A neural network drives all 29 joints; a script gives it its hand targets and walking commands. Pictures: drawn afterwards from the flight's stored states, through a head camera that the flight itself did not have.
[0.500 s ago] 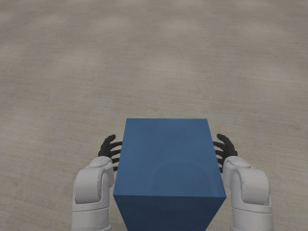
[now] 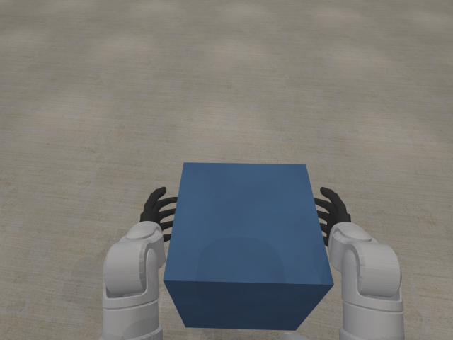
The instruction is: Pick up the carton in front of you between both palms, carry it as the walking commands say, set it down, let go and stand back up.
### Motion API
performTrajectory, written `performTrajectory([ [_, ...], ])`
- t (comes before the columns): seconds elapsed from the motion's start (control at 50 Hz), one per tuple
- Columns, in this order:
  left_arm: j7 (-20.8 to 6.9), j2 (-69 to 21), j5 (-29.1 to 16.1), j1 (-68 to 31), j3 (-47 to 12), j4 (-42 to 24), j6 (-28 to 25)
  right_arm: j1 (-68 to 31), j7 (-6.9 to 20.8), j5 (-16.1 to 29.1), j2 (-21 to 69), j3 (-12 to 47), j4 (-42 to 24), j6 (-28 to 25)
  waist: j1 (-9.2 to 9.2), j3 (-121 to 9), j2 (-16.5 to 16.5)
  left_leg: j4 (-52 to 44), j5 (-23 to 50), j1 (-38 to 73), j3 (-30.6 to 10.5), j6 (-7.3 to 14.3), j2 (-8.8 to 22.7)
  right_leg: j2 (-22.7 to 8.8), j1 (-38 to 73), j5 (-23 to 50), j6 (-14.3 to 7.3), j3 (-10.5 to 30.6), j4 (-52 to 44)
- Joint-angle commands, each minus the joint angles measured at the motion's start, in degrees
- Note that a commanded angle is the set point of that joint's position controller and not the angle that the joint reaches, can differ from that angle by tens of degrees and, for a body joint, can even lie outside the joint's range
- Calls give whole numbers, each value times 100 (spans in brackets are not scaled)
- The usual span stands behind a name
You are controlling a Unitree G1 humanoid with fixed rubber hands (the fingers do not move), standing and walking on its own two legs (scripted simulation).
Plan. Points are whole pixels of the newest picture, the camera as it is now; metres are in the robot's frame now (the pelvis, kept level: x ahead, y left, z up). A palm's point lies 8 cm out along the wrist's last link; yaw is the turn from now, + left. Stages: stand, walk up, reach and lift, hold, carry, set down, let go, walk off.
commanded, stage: carry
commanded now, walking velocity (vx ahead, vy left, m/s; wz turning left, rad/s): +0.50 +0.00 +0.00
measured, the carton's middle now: (242, 250) +0.27 -0.01 +0.01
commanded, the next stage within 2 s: none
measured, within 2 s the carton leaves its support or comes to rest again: neither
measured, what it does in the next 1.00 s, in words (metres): walks ahead: right foot, then left foot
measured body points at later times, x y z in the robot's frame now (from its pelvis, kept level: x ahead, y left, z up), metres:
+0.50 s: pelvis +0.33 -0.04 +0.00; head +0.33 -0.05 +0.45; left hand +0.58 +0.14 +0.07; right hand +0.61 -0.17 +0.06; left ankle +0.40 +0.11 -0.71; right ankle +0.27 -0.13 -0.75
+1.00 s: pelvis +0.63 +0.01 +0.00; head +0.65 +0.03 +0.45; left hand +0.91 +0.17 +0.07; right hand +0.92 -0.13 +0.08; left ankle +0.56 +0.10 -0.75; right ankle +0.75 -0.10 -0.72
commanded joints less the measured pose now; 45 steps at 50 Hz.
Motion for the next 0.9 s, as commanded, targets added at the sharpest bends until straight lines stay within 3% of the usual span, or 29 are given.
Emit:
performTrajectory([
  [0.0,-1348,-5280,-2195,-2565,-4096,-514,-83,-2776,1550,2469,5196,4173,-626,4,89,-1018,814,-955,709,1234,-984,469,1284,-5,-145,571,56,-178,-1141],
  [0.12,-1416,-4912,-2241,-2385,-4033,-450,102,-2356,1493,2190,4850,4021,-384,143,58,-625,970,-479,1536,1480,-508,228,1160,207,501,1133,-111,-662,-2232],
  [0.16,-1464,-4879,-2255,-2332,-3984,-301,129,-2391,1479,2149,4826,4025,-310,172,171,-815,733,617,2023,1131,-74,26,885,519,1724,818,-167,-1060,-2582],
  [0.18,-1486,-4873,-2259,-2296,-3944,-194,131,-2373,1470,2127,4786,4034,-263,184,253,-1159,472,1623,1961,434,72,-127,718,359,2933,512,-226,-803,-2440],
  [0.2,-1496,-4817,-2207,-2167,-3861,-48,115,-2504,1475,2146,4725,4051,-326,216,391,-1464,-630,3201,916,-714,143,-389,309,-837,3835,-177,-540,1212,-3027],
  [0.22,-1526,-4913,-2182,-2219,-3839,120,55,-2670,1475,2189,4815,4157,-408,234,379,-1675,-1980,4588,-1417,-2432,-260,-537,-342,-1856,4944,212,-1284,3227,-3535],
  [0.24,-1544,-5097,-2291,-2252,-3880,37,12,-2727,1487,2211,4958,4194,-352,192,337,-1613,-1618,5375,-1717,-2944,-960,-345,-74,-1951,4875,932,-1392,3182,-3522],
  [0.26,-1558,-5321,-2350,-2365,-3948,-45,-45,-2840,1501,2269,5132,4207,-376,123,329,-1616,-1140,5566,-1597,-2961,-1146,-214,144,-1760,4601,1592,-1331,2615,-3376],
  [0.28,-1574,-5497,-2408,-2505,-4022,-162,-109,-2868,1504,2280,5300,4253,-391,44,299,-1634,-510,5329,-1244,-2907,-1265,-138,343,-1659,4335,1697,-1160,2157,-3330],
  [0.3,-1579,-5598,-2452,-2661,-4075,-276,-161,-2855,1503,2293,5458,4287,-388,-21,272,-1548,-241,4860,-911,-2701,-1312,-133,484,-1540,3942,1623,-976,1772,-3482],
  [0.32,-1586,-5673,-2502,-2748,-4124,-362,-202,-2823,1490,2291,5570,4295,-396,-77,256,-1570,-342,4444,-698,-2469,-1229,-140,492,-1444,3739,1335,-832,1424,-3634],
  [0.38,-1630,-5621,-2572,-2540,-4197,-499,-262,-2481,1408,2159,5632,4298,-415,-207,266,-1427,-625,3385,-416,-2334,-889,-255,374,-1277,3577,958,-859,795,-3960],
  [0.44,-1648,-5393,-2576,-2355,-4214,-608,-260,-2261,1339,2058,5489,4294,-502,-230,282,-1103,-677,2122,111,-2305,-565,-342,283,-1040,3619,1349,-830,276,-3969],
  [0.54,-1562,-4908,-2451,-2239,-4103,-784,-94,-2302,1321,2125,5013,4240,-811,-32,317,-688,-839,1124,826,-1868,-151,-208,104,-888,3667,1928,-630,-163,-3781],
  [0.58,-1522,-4736,-2374,-2236,-4050,-727,7,-2310,1348,2153,4832,4172,-777,88,290,-608,-848,883,753,-1443,27,-130,36,-855,3658,2159,-516,-309,-3403],
  [0.62,-1491,-4596,-2329,-2304,-4022,-680,109,-2216,1377,2160,4685,4053,-607,181,133,-1006,-454,706,372,293,407,-81,-296,-487,2968,2652,-263,-824,-1943],
  [0.64,-1483,-4472,-2315,-2365,-3989,-645,160,-2184,1386,2139,4602,3983,-522,218,1,-1271,70,483,-100,1336,-628,6,414,-307,2088,1784,-62,-827,-705],
  [0.66,-1475,-4499,-2381,-2578,-4077,-838,238,-2224,1407,2049,4568,3875,-320,189,-40,-1698,1708,-209,-762,2482,-3304,823,1873,364,477,371,246,-733,1114],
  [0.68,-1487,-4563,-2382,-2679,-4083,-709,248,-2224,1421,2128,4746,3901,-270,189,12,-1505,1835,-688,167,2699,-4156,1063,2178,563,-599,-1391,148,-96,1948],
  [0.7,-1501,-4747,-2380,-2693,-4105,-565,213,-2383,1439,2202,4900,3942,-362,179,23,-1497,1366,-443,946,2604,-3537,1011,2089,230,-814,-1350,-28,339,2403],
  [0.72,-1514,-4921,-2392,-2727,-4102,-548,152,-2513,1457,2250,5098,4010,-403,146,23,-1517,820,-209,1950,2320,-2963,918,1976,39,-780,-1119,-116,454,2407],
  [0.74,-1514,-5095,-2383,-2755,-4128,-516,93,-2645,1476,2301,5268,4060,-459,106,52,-1438,317,-199,2504,1919,-2402,713,1861,-109,-567,-792,-150,487,1946],
  [0.78,-1486,-5371,-2349,-2732,-4147,-514,-13,-2815,1509,2412,5429,4157,-612,36,100,-1467,532,-313,2823,1582,-1570,391,1616,-105,-85,-406,-109,298,1094],
  [0.88,-1315,-5368,-2224,-2460,-4184,-759,-129,-2579,1576,2454,5245,4129,-848,-5,133,-1374,1010,-113,4132,1539,-431,353,1177,302,344,197,43,-248,-862],
])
